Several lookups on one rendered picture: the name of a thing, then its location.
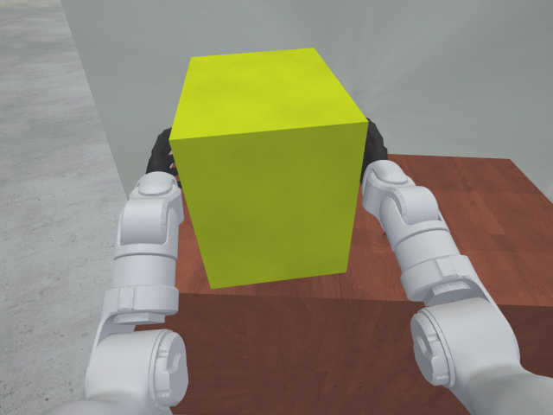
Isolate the left robot upper arm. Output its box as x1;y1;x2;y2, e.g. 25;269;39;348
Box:
42;329;188;415

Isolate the left robot forearm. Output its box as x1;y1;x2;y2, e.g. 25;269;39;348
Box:
85;171;184;390

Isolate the pedestal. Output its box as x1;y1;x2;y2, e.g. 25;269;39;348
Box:
134;154;553;415

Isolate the right robot hand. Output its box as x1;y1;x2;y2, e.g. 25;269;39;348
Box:
360;118;388;185

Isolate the right robot forearm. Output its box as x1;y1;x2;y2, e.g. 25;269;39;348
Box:
361;160;520;362

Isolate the right robot upper arm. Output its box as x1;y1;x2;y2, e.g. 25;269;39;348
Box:
410;297;553;415

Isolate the carton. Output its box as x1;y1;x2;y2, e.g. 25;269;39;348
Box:
169;48;369;289

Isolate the left robot hand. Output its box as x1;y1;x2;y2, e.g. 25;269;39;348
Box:
146;127;182;188

